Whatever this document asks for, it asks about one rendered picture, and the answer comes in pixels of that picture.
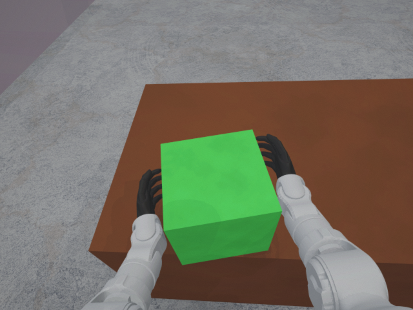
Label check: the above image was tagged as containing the robot left forearm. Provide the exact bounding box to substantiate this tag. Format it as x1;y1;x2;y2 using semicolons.
88;214;167;310

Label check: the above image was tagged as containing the robot left hand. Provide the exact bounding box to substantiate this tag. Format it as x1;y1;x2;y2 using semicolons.
137;169;163;218

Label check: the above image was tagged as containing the pedestal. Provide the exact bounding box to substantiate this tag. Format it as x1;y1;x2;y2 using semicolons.
88;78;413;309

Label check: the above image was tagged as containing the robot right hand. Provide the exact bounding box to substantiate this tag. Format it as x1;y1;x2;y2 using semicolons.
256;134;296;179

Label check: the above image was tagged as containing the right robot upper arm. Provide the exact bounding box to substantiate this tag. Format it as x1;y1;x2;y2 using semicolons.
306;249;413;310

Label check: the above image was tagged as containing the carton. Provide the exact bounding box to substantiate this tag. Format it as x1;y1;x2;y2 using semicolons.
161;130;282;265

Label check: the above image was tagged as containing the robot right forearm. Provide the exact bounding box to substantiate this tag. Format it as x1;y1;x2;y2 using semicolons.
276;174;388;297

